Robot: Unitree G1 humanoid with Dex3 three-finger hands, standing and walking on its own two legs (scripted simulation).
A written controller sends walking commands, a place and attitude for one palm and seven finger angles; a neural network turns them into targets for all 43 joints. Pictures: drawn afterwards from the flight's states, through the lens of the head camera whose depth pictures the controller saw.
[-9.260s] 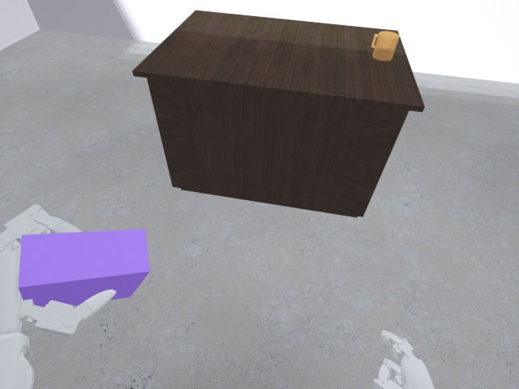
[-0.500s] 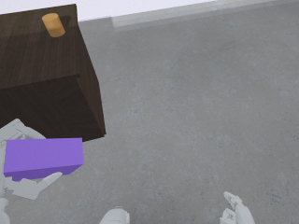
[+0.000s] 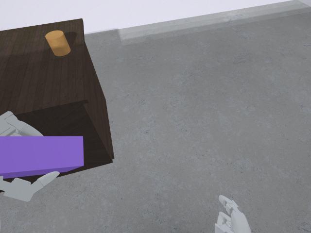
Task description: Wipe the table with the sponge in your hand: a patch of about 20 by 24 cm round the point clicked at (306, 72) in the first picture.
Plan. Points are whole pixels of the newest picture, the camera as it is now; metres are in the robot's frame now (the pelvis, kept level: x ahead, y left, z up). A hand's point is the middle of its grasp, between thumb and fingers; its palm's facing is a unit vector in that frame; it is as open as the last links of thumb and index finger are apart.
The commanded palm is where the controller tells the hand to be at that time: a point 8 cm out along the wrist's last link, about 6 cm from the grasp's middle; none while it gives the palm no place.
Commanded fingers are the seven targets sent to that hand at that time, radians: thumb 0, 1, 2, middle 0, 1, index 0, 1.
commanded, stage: take the last steps up to it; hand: left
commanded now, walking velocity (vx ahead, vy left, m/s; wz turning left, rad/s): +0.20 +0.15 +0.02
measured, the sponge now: (51, 157) +0.22 +0.20 +0.17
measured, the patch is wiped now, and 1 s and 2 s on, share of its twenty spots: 0.00 0.00 0.00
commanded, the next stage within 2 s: come to a stop and stand still in 0.30 s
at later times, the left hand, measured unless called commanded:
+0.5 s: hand (12, 110) +0.32 +0.31 +0.19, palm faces +0.38 -0.79 -0.47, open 9.6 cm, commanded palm +0.25 +0.35 +0.19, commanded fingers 0.00 0.10 1.30 -1.20 -1.60 -1.20 -1.60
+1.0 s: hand (39, 135) +0.28 +0.25 +0.16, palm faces +0.32 -0.83 -0.45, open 9.6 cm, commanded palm +0.22 +0.30 +0.19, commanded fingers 0.00 0.10 1.30 -1.20 -1.60 -1.20 -1.60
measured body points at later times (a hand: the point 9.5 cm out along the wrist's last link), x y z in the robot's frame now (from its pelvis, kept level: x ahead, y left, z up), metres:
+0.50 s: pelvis +0.08 +0.07 +0.00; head +0.13 +0.09 +0.45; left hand +0.29 +0.35 +0.21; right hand +0.25 -0.18 -0.08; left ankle +0.13 +0.19 -0.73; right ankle +0.03 -0.05 -0.69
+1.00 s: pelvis +0.05 +0.03 +0.01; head +0.07 +0.00 +0.46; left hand +0.25 +0.29 +0.18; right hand +0.20 -0.21 -0.10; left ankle +0.05 +0.17 -0.67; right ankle +0.08 -0.02 -0.73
